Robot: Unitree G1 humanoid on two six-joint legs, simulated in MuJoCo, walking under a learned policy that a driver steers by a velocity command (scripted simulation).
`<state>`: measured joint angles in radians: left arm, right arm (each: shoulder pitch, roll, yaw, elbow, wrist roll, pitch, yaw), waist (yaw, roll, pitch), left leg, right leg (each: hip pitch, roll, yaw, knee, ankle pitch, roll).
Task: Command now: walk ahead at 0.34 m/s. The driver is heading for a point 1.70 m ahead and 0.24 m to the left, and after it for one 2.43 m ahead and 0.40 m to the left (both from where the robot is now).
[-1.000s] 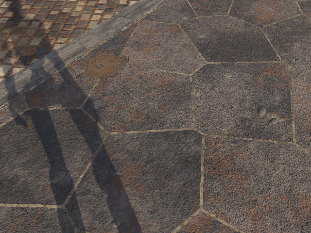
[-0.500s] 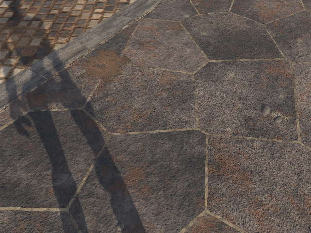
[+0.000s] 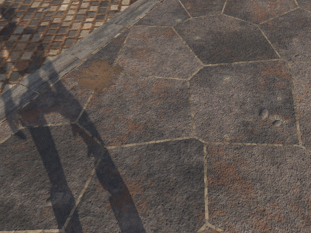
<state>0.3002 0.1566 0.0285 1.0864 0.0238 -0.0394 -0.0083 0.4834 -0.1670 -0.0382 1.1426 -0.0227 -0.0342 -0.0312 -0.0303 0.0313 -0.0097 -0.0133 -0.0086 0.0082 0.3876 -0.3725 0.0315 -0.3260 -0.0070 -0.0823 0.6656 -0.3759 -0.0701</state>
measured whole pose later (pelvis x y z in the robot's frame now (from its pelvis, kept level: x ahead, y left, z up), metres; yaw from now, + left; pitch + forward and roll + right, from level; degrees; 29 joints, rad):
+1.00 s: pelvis +0.53 -0.02 +0.00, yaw +0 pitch +1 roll +1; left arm 0.02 0.17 0.03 0.90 0.02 -0.04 -0.03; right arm 0.48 -0.15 -0.03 1.08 -0.02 -0.10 -0.01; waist -0.07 -0.03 0.06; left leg 0.12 -0.09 0.09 0.17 -0.31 0.08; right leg -0.59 -0.06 -0.08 0.60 -0.03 -0.06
